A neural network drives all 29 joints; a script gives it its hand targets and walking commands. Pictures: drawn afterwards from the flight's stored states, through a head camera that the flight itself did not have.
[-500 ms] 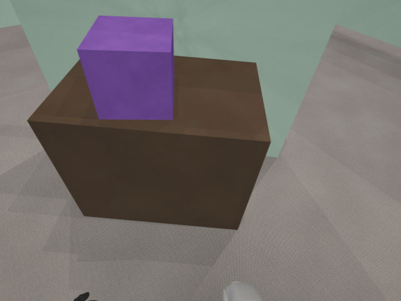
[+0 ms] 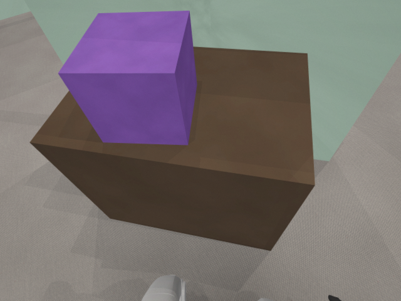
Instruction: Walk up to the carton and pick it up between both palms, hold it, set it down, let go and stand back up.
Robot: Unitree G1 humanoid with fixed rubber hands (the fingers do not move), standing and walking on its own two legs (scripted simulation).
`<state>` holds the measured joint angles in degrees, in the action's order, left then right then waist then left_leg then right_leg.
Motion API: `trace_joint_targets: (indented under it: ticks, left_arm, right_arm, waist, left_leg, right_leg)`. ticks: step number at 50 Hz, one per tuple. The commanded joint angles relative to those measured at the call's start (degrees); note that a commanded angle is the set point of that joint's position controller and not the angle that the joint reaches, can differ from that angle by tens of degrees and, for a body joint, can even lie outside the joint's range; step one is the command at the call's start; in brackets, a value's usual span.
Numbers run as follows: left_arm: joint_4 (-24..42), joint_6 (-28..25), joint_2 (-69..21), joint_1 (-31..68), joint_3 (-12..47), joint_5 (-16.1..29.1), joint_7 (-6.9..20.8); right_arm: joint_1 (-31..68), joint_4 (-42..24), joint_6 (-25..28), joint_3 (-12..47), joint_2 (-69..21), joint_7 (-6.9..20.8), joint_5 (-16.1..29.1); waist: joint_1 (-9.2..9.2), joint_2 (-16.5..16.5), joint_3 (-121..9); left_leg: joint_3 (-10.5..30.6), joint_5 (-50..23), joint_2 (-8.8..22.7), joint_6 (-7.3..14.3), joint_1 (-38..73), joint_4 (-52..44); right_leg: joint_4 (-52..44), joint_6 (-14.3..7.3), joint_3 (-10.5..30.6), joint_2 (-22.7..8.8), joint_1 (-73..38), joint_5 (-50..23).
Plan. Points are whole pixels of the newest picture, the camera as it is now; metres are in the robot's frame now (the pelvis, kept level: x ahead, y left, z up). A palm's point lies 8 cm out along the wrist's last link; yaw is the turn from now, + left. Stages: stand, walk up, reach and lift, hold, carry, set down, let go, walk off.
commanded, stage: walk up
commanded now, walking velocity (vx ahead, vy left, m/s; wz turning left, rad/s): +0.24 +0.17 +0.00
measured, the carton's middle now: (143, 80) +0.66 +0.20 +0.02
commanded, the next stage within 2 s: none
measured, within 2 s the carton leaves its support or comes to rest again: neither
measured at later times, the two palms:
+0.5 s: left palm out of the picture +0.09 +0.32 -0.16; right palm out of the picture +0.14 -0.11 -0.13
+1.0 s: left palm out of the picture +0.03 +0.32 -0.15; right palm out of the picture +0.02 -0.12 -0.13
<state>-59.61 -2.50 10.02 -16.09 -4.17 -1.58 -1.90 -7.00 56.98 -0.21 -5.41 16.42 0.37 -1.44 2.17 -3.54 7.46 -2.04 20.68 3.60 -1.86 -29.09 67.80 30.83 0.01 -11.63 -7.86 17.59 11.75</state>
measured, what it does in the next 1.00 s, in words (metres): steps to the left: left foot, then right foot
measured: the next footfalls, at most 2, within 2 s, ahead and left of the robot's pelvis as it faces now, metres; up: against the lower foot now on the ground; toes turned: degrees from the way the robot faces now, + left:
left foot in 0.18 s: +0.15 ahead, +0.18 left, +0.00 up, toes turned +7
right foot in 0.54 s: +0.05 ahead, -0.01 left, +0.00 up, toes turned -3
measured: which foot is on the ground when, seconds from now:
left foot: up 0.00-0.16, down 0.18-1.00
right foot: down 0.00-0.20, up 0.22-0.52, down 0.54-0.90, up 0.92-1.00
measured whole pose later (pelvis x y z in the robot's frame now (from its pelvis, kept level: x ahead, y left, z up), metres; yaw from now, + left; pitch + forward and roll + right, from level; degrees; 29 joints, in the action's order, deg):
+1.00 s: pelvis +0.05 +0.11 +0.01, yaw -2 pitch -1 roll -1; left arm -65.2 2.2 8.3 -18.1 -2.3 -1.8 -0.2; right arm -17.1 64.0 -0.7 -2.9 7.8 -2.1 -0.9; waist -1.3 0.9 1.1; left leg -8.5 7.8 0.0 4.9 -13.2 21.8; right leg 43.7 1.7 -4.1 -1.2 15.2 24.2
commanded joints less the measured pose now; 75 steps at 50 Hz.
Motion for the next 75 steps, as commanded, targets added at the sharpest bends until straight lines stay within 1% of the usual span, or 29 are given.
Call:
trace_joint_targets:
  ticks: [1, 4, 7, 9, 10, 11, 13, 15, 21, 25, 29, 32, 41, 42, 44, 45, 47, 52, 53, 56, 58, 61, 62, 63, 64, 65, 66, 68, 75]
  left_arm:
    - [3.27, -1.53, 7.78, 0.74, -1.68, -0.16, 0.41]
    - [2.17, -0.87, 7.45, -0.06, -0.68, 0.6, 1.28]
    - [2.49, 0.14, 12.82, 0.06, -2.08, -0.04, 2.53]
    - [2.16, 0.63, 9.47, -1.9, -0.68, -0.48, 3.33]
    - [2.0, 1.39, 6.32, -1.85, 0.13, 0.26, 2.55]
    - [2.35, 2.09, 1.04, -6.97, 1.5, 1.3, 2.17]
    - [1.16, 4.97, 2.91, -9.26, 1.98, 1.92, 1.33]
    - [0.49, 6.11, 4.74, -6.6, 0.87, 1.52, 1.82]
    - [-0.46, 5.65, 3.35, -3.12, 0.16, 0.93, 0.4]
    - [-1.03, 5.22, 0.33, -1.46, 0.43, 1.36, -0.55]
    - [-1.89, 3.23, 4.19, -1.26, 0.82, 1.46, -0.63]
    - [-2.32, 2.8, 1.22, 2.74, 1.72, 1.59, 0.0]
    - [-3.71, 2.75, 1.42, -3.38, 2.53, 1.49, -0.23]
    - [-2.8, 2.57, 5.68, -5.18, 1.13, 1.14, 0.45]
    - [-4.72, 3.19, 0.8, -5.06, 3.03, 0.72, -0.08]
    - [-4.01, 3.65, 6.75, -5.37, 0.4, 0.41, 0.74]
    - [-2.42, 4.39, 5.99, -2.16, 0.13, -0.77, 1.38]
    - [-2.84, 3.05, 1.56, -2.92, 0.62, -1.03, 2.95]
    - [-1.01, 2.55, -1.51, -2.63, 1.8, -0.19, 3.14]
    - [-1.87, 2.58, -1.09, -5.32, 1.63, 0.35, 3.08]
    - [-2.15, 2.4, -0.09, -5.18, 1.69, 0.31, 2.16]
    - [-3.88, 1.69, 0.46, -13.87, 1.41, 0.64, 1.24]
    - [-5.52, 1.4, 0.92, -18.47, 1.81, -1.06, 0.81]
    - [-4.66, 1.35, 7.51, -19.4, 0.61, -0.48, 0.14]
    - [-5.71, 2.55, 12.86, -16.27, -1.07, -0.34, -0.77]
    - [-4.01, 2.22, 7.16, -12.25, 0.39, 0.14, -0.97]
    - [-0.96, 1.11, -4.1, -0.82, 5.02, 1.54, -1.74]
    - [-0.02, -0.43, 0.81, 1.18, 4.02, 0.57, -2.13]
    - [-2.64, -0.02, 1.32, -4.59, 3.47, 0.17, -0.88]
  right_arm:
    - [-6.95, -1.58, -2.23, 1.61, -4.96, 1.28, -0.66]
    - [-0.73, -5.58, -1.24, 2.71, -5.02, 2.0, 0.43]
    - [-5.67, -2.5, -0.41, 1.89, -1.18, 1.28, 0.69]
    - [-13.31, 0.5, 0.82, 1.23, 0.51, 0.48, 0.11]
    - [-9.74, -1.13, 1.83, 1.56, 3.47, -0.47, 0.16]
    - [-8.24, -1.42, 2.67, 1.58, 6.35, -0.94, 0.46]
    - [-0.29, -2.71, 2.54, 1.79, 4.74, -0.63, 1.0]
    - [2.09, -4.21, 2.09, 2.95, 0.95, -0.65, 1.04]
    - [-0.89, -2.96, 2.2, 3.76, -1.24, -2.11, 0.71]
    - [-2.9, -1.52, 1.72, 3.4, -2.03, -2.31, 0.57]
    - [-2.96, -0.71, 1.5, 3.72, -4.29, -2.05, 1.06]
    - [-4.69, 1.2, 0.94, 3.41, -2.35, -1.98, 1.16]
    - [-8.09, 5.37, 0.67, 4.31, -3.77, -1.76, 0.96]
    - [-11.57, 5.59, 0.31, 2.58, 0.14, -1.43, 0.9]
    - [-7.59, 5.53, 0.21, 4.2, -3.66, -1.93, 0.84]
    - [-17.27, 5.67, 0.43, 0.77, 3.49, -2.25, 0.2]
    - [-18.32, 6.52, -0.49, -0.47, 6.52, -3.6, 0.41]
    - [-14.43, 5.9, 0.86, 0.25, -0.05, -2.66, 0.51]
    - [-12.81, 6.42, 0.49, 1.31, -2.41, -2.68, 1.21]
    - [-11.77, 6.26, 0.42, 1.02, -1.43, -2.55, -0.22]
    - [-13.17, 6.81, 0.38, 0.29, 0.42, -2.18, -0.45]
    - [-10.24, 6.27, -0.41, -0.11, 2.6, -1.76, 0.01]
    - [-10.69, 6.0, -0.79, 1.03, -3.77, -1.87, 2.1]
    - [-10.41, 3.97, -0.73, 2.76, -9.67, -1.79, 2.61]
    - [-7.39, 0.96, -0.76, 1.6, -4.79, -1.66, -0.99]
    - [-4.76, -0.63, -0.73, 1.58, -3.42, -0.61, -0.97]
    - [-9.99, 3.39, -0.54, 2.44, -7.06, -0.61, 1.84]
    - [-17.65, 6.9, -1.32, 2.66, -9.18, -0.64, 0.41]
    - [-12.79, 6.06, -0.99, 4.14, -7.85, -2.8, 1.3]
  waist:
    - [-2.36, 18.61, -7.04]
    - [-2.47, 21.64, -6.67]
    - [-3.06, 15.68, -10.19]
    - [-5.72, 6.29, -11.29]
    - [-5.37, -4.87, -5.66]
    - [-2.58, -17.19, -8.47]
    - [-0.18, -23.43, -6.5]
    - [-0.38, -14.23, -3.91]
    - [-0.73, -3.01, -8.17]
    - [-1.44, -2.62, -9.62]
    - [-1.96, 8.68, -9.35]
    - [-3.57, 16.63, -5.07]
    - [-1.98, -1.52, -1.51]
    - [-2.1, -3.35, -5.13]
    - [-1.56, -2.39, 3.11]
    - [-6.05, 0.72, -1.69]
    - [-5.75, -3.76, -1.62]
    - [-3.62, -1.92, -4.07]
    - [-1.48, -12.33, -5.52]
    - [-1.08, -10.8, -3.7]
    - [-2.09, -4.44, -3.19]
    - [2.2, -0.4, -2.05]
    - [4.22, 13.66, -0.48]
    - [3.44, 30.74, 1.34]
    - [2.39, 29.77, 9.44]
    - [0.15, 23.12, 12.0]
    - [-5.67, 11.11, 12.89]
    - [-7.55, 14.02, 6.34]
    - [-4.16, 9.85, -3.97]
  left_leg:
    - [0.78, -2.95, 4.13, -0.58, 4.07, -14.6]
    - [-1.17, -5.1, 3.44, -0.22, 10.22, -27.69]
    - [-6.9, -9.11, -0.77, -0.31, 19.01, -34.6]
    - [-7.01, -9.45, -0.76, 0.32, 31.3, -37.7]
    - [5.24, -31.45, 10.06, 0.92, 27.57, -48.0]
    - [13.69, -51.63, 20.89, 4.08, 24.5, -50.22]
    - [11.62, -33.67, 18.11, 9.71, 9.69, -54.0]
    - [7.38, -17.05, 11.18, 6.84, 10.58, -56.72]
    - [8.1, -22.1, 12.86, 10.21, 16.26, -53.71]
    - [11.88, -20.03, 13.04, 10.89, 18.87, -52.32]
    - [3.73, -19.73, 5.85, 5.7, 16.03, -48.1]
    - [2.07, -14.18, 4.3, 4.33, 23.83, -49.28]
    - [5.14, -1.46, 4.94, 3.54, 16.7, -57.5]
    - [5.41, 25.96, 4.88, 4.17, 17.4, -57.72]
    - [7.68, 8.45, 6.59, 3.89, 13.08, -61.71]
    - [21.95, 30.06, 17.46, 6.66, 25.33, -64.02]
    - [29.86, 34.83, 26.9, 9.78, 22.65, -69.3]
    - [14.07, 19.39, 18.02, 6.81, 16.25, -66.26]
    - [2.36, 14.94, 9.05, 5.0, 9.92, -65.72]
    - [-0.94, 14.31, 6.08, 6.78, 6.39, -63.69]
    - [3.28, 15.7, 9.53, 9.56, 7.97, -61.05]
    - [3.47, 21.67, 9.64, 7.61, -3.62, -55.18]
    - [-0.58, 21.82, 3.81, 5.27, -11.27, -40.35]
    - [-9.16, 14.13, -4.04, 1.78, -16.53, -23.14]
    - [-1.78, 9.3, 0.23, 2.68, -11.67, -16.7]
    - [-0.03, 4.07, 1.81, 1.98, -8.59, -13.39]
    - [4.43, -0.45, 1.82, 2.28, 7.17, -22.14]
    - [-0.83, -2.7, -1.78, 1.73, 8.58, -18.53]
    - [-0.8, -8.79, 0.47, 1.89, 14.47, -39.25]
  right_leg:
    - [-15.55, -6.77, 11.5, -14.05, -2.42, -22.67]
    - [-18.05, -6.65, 8.59, -7.74, 2.63, 3.47]
    - [-15.84, -7.0, 8.08, -8.9, 3.28, 14.52]
    - [-7.46, -4.27, 6.95, -6.0, 11.62, 22.52]
    - [2.7, -0.56, 4.12, -1.12, 10.91, 10.55]
    - [11.38, 1.87, 4.43, 3.44, 9.12, 24.62]
    - [15.13, 0.95, 10.09, 2.35, -0.56, 22.59]
    - [17.43, 0.51, 10.45, 3.41, 1.08, 16.75]
    - [15.08, 0.64, 11.62, 3.85, -0.03, 13.39]
    - [0.07, 0.69, 12.55, 4.41, -4.5, 12.97]
    - [-12.69, -2.43, 19.51, -1.52, -11.33, -9.72]
    - [-15.7, -1.99, 16.55, 1.46, -3.25, -0.93]
    - [-13.99, -2.07, 15.07, 2.56, -7.24, 1.91]
    - [-9.6, -1.98, 12.62, 3.57, -4.36, 27.59]
    - [-12.22, -0.86, 12.66, 4.08, -4.27, 4.19]
    - [3.22, 0.88, 6.21, 8.3, 6.8, 20.35]
    - [18.62, 1.94, 8.76, 3.61, 13.57, 15.5]
    - [22.73, 2.85, 10.47, 2.46, 8.16, 8.26]
    - [15.36, 1.79, 7.01, 2.85, -0.65, 10.9]
    - [11.8, 2.69, 1.36, 5.8, -4.09, 11.64]
    - [7.02, 2.69, 0.7, 5.31, -3.27, 13.43]
    - [-4.3, 1.1, 2.51, 4.3, -17.26, 7.22]
    - [-15.26, 0.07, 12.63, -2.19, -20.55, 20.06]
    - [-29.46, -1.43, 33.91, -18.09, -14.5, 44.05]
    - [-33.63, -6.88, 39.83, -22.35, 1.77, 52.03]
    - [-34.95, -6.65, 38.03, -19.15, 5.72, 47.13]
    - [-27.37, -3.31, 19.76, -9.1, 15.15, 10.85]
    - [-18.41, -4.71, 8.74, -4.76, 7.85, -19.08]
    - [-9.47, -7.56, 11.1, -6.16, -7.0, -25.32]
